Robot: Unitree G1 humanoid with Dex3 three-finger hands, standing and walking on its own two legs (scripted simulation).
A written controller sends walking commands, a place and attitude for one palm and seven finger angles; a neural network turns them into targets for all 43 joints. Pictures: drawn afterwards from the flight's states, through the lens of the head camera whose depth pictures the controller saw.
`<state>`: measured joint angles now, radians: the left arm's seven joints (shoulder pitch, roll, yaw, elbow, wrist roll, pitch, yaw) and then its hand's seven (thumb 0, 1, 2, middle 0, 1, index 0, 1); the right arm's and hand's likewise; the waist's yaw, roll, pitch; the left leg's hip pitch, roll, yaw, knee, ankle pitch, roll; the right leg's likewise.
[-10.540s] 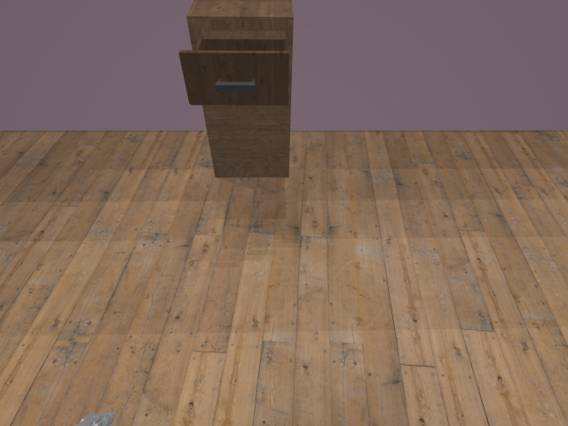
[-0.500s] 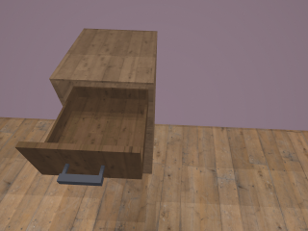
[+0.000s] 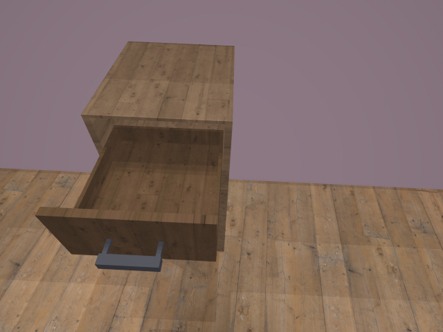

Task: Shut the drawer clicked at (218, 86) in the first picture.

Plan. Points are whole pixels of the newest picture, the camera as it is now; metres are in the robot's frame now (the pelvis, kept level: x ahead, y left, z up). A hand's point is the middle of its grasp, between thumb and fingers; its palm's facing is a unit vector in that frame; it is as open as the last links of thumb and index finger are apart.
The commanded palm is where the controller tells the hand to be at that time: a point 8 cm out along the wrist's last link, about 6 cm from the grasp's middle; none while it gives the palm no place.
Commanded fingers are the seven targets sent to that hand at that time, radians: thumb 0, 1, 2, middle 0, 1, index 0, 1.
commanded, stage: come to a stop and stand still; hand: left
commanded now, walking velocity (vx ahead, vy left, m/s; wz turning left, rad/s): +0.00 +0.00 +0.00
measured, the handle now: (132, 253) +0.28 +0.21 -0.07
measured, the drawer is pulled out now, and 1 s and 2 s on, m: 0.30 0.30 0.28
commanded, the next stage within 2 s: look again from close up in 0.18 s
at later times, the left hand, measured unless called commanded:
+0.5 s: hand out of the picture -0.01 +0.17 -0.18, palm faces +0.03 -0.98 -0.19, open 7.4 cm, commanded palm none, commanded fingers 0.00 0.90 0.90 -0.20 -0.30 -0.20 -0.30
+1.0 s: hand out of the picture +0.06 +0.18 -0.13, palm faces +0.19 -0.95 -0.26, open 7.1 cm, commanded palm +0.09 +0.20 -0.06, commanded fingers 0.00 0.90 0.90 -0.32 -0.43 -0.32 -0.43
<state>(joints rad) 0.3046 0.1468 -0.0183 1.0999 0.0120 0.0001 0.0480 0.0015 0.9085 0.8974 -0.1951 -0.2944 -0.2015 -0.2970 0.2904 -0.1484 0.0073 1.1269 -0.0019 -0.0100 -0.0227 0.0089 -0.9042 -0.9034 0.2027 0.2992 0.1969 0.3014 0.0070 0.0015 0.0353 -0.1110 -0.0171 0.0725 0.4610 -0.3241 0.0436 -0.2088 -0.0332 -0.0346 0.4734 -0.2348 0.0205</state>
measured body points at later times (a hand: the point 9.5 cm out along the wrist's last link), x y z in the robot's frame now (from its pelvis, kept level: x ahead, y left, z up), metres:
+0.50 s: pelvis +0.00 +0.00 +0.00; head +0.00 +0.00 +0.45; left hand -0.01 +0.22 -0.16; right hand -0.01 -0.21 -0.16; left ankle -0.04 +0.09 -0.74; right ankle +0.01 -0.13 -0.74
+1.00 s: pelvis +0.00 -0.01 +0.00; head -0.01 -0.01 +0.45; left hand +0.04 +0.23 -0.11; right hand +0.01 -0.23 -0.15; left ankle -0.04 +0.09 -0.74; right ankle +0.01 -0.13 -0.74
